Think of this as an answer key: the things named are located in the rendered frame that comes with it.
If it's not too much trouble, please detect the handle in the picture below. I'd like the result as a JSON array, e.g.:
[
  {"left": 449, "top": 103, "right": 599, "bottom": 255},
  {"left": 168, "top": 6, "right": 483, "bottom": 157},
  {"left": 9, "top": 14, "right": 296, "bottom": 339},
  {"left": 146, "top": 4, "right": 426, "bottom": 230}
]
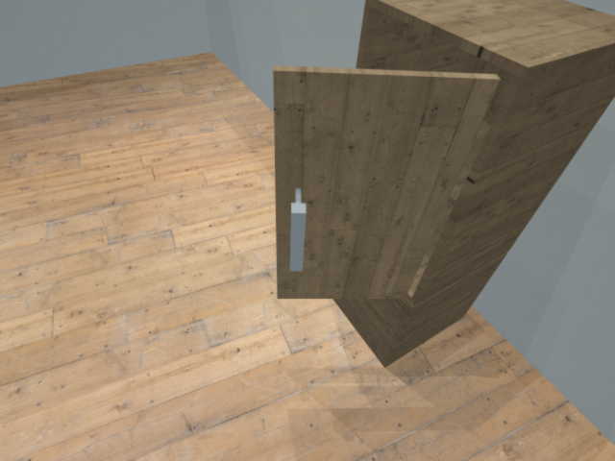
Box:
[{"left": 290, "top": 188, "right": 307, "bottom": 271}]

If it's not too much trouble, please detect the cupboard door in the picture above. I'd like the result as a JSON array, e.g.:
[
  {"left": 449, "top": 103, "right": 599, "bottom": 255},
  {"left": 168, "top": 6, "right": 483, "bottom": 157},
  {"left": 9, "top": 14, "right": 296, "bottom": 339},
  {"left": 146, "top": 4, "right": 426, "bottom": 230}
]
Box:
[{"left": 273, "top": 65, "right": 501, "bottom": 299}]

